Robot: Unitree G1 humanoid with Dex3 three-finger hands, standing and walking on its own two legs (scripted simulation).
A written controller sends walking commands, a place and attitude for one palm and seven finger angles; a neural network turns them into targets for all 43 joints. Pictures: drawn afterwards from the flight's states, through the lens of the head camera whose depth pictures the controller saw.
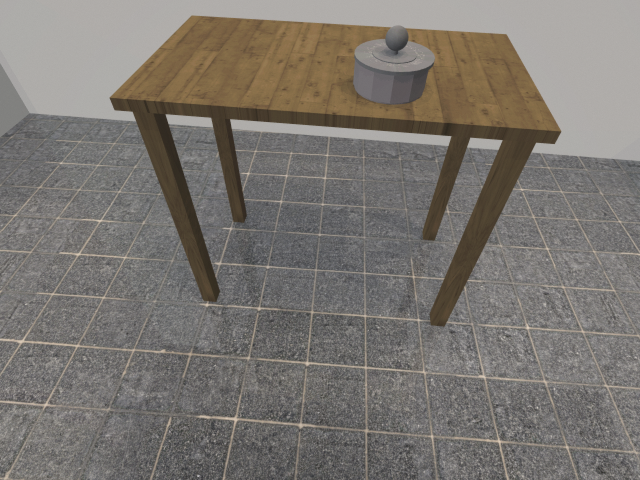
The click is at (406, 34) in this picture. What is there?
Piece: lid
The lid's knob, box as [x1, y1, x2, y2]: [385, 25, 407, 50]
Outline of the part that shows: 399,25 391,27 388,30 385,37 386,44 389,48 393,50 398,50 402,48 407,41 407,32 402,26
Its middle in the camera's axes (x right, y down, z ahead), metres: +0.16 -0.43 +0.82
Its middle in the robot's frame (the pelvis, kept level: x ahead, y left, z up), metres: +0.93 -0.10 +0.16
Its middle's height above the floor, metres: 0.94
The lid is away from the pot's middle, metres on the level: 0.00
